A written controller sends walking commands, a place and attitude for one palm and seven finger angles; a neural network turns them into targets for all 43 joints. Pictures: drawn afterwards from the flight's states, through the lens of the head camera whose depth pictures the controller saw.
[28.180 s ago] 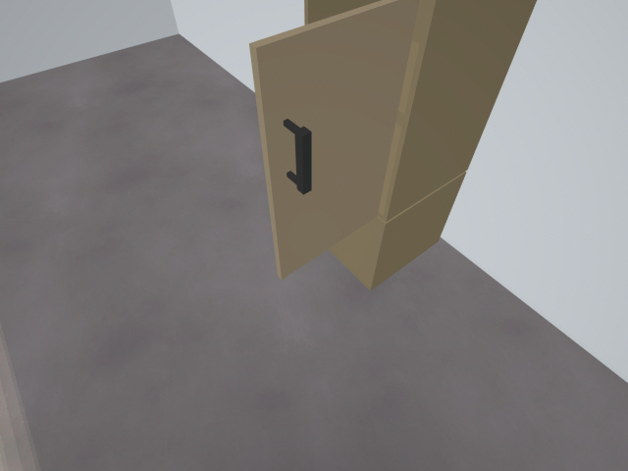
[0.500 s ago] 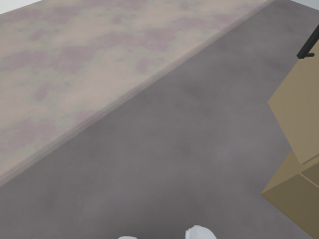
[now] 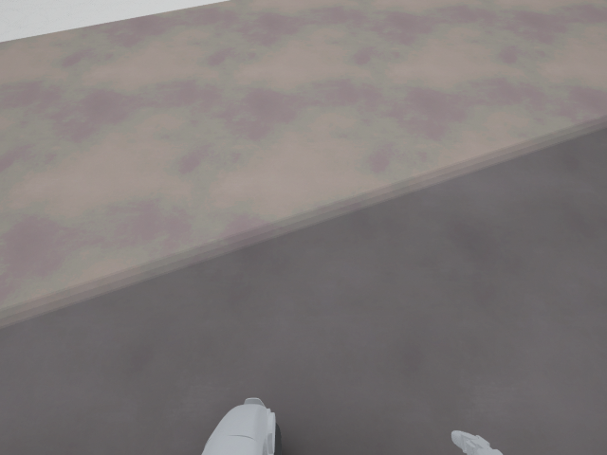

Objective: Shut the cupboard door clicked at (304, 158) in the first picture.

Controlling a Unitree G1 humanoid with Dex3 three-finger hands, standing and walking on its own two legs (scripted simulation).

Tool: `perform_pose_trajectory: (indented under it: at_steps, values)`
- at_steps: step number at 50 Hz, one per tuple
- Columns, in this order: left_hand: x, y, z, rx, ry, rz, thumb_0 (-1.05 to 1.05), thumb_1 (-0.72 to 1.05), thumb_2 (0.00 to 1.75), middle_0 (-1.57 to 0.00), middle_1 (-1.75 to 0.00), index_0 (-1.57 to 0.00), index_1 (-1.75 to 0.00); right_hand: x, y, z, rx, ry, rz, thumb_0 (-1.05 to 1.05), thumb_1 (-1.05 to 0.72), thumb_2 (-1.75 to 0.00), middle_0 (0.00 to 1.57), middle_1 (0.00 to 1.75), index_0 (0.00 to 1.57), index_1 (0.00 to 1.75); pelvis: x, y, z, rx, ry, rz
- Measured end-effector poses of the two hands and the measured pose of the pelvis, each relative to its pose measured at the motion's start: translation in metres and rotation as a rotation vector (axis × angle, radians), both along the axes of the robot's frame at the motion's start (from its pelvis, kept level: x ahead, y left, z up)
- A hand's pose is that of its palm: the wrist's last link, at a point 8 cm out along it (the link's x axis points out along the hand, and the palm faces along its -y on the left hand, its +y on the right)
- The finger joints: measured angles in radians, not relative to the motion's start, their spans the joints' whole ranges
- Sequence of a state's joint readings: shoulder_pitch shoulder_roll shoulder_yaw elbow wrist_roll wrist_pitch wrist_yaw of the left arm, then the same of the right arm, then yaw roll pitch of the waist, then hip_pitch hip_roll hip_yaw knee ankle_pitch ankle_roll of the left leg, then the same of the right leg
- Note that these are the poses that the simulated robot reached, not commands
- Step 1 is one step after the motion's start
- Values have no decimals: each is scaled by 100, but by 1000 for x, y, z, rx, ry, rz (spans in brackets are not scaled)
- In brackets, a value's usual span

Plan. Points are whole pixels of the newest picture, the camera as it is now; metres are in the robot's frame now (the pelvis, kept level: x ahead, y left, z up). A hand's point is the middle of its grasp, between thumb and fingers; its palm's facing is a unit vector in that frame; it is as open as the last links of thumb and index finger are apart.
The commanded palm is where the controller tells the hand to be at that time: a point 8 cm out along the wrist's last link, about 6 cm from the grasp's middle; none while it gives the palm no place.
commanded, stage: walk to a spot facing it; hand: left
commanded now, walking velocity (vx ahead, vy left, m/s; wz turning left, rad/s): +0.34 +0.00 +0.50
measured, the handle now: out of the picture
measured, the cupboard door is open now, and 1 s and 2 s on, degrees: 51 51 51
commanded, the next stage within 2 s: turn to face it in 0.90 s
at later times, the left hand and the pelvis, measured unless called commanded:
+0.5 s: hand (199, 308) +0.34 +0.22 -0.14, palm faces +0.12 -0.97 -0.20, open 7.4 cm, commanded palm none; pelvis +0.22 +0.01 +0.00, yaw +10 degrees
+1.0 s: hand (192, 342) +0.29 +0.23 -0.19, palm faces +0.51 -0.83 -0.24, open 7.3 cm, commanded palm none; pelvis +0.38 +0.04 -0.02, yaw +29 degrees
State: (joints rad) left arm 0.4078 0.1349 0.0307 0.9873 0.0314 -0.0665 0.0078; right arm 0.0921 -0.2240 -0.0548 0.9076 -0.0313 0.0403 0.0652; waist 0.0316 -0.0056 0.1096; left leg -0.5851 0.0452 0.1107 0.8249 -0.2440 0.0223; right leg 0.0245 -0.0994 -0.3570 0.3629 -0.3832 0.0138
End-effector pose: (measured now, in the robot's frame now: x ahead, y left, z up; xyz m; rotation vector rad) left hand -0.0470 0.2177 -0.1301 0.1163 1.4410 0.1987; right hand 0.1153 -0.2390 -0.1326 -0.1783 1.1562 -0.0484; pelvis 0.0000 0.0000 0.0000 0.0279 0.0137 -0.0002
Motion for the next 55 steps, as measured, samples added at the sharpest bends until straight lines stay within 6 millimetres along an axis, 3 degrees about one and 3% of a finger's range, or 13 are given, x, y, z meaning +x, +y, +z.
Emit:
perform_pose_trajectory:
  at_steps: [5, 8, 13, 18, 25, 30, 34, 39, 41, 46, 50, 52, 55]
  values:
    - [-9, 11, -16, -25, 136, 84, 1, 91, 90, -20, -30, -20, -30, 98, 31, -3, -13, -129, 105, 1, -91, -90, 20, 30, 19, 30, 50, 17, -20, -7, -7, 42]
    - [18, 30, -29, -19, 143, 102, 1, 91, 90, -20, -30, -20, -30, 125, 39, -8, -41, -172, 117, 1, -91, -90, 20, 30, 19, 30, 73, 27, -30, -21, -16, 72]
    - [126, 58, -22, 27, -71, 91, 1, 91, 90, -20, -30, -20, -30, 121, 40, -3, -73, -48, 118, 0, -91, -90, 20, 30, 20, 30, 108, 31, -14, -19, -12, 113]
    - [238, 66, 1, 42, -274, 48, 1, 91, 90, -20, -30, -19, -30, 107, 39, 2, -58, 85, 71, 1, -91, -90, 20, 30, 20, 30, 150, 29, 1, -24, -4, 145]
    - [372, 51, 19, 43, -416, -32, 1, 91, 90, -20, -30, -19, -30, 101, 26, -2, -33, 243, -18, 1, -90, -90, 20, 30, 20, 30, 220, 15, 3, -11, 2, 169]
    - [446, 32, 17, 66, -500, -49, 1, 91, 90, -20, -30, -20, -30, 123, 5, -18, -31, 356, -38, 1, -90, -90, 20, 30, 20, 30, 276, -2, -13, -6, -3, 214]
    - [449, 23, 20, 71, -490, 43, 0, 91, 90, -20, -30, -20, -30, 181, -7, -15, -56, 358, 34, 1, -91, -90, 20, 30, 20, 30, 305, -7, -6, -10, -17, 289]
    - [409, 18, 11, 67, -368, 208, 0, 91, 90, -20, -30, -20, -30, 288, -2, -5, -77, 235, 160, 1, -91, -90, 20, 30, 19, 30, 336, -5, 3, -11, -8, 372]
    - [391, 26, 9, 95, -329, 282, -2, 94, 90, -20, -30, -20, -30, 333, 8, 0, -84, 175, 221, 1, -91, -90, 20, 30, 19, 30, 345, -2, 4, -17, -8, 405]
    - [344, 41, -5, 101, -195, 384, -2, 94, 90, -20, -30, -20, -30, 434, 53, 10, -92, 24, 376, 1, -91, -90, 20, 30, 19, 30, 365, 13, -1, -33, -16, 474]
    - [312, 53, -25, 81, -111, 456, -1, 93, 90, -20, -30, -20, -30, 498, 105, 15, -97, -109, 495, 1, -91, -90, 20, 30, 19, 30, 378, 37, -16, -41, -27, 507]
    - [302, 62, -35, 78, -75, 479, 0, 92, 90, -20, -30, -20, -30, 521, 126, 14, -100, -177, 537, 1, -91, -90, 20, 30, 19, 30, 381, 47, -25, -48, -26, 523]
    - [301, 71, -35, 91, -58, 501, 0, 92, 90, -20, -30, -20, -30, 533, 149, 20, -102, -213, 574, 0, -91, -90, 20, 30, 19, 30, 384, 53, -23, -41, -33, 522]
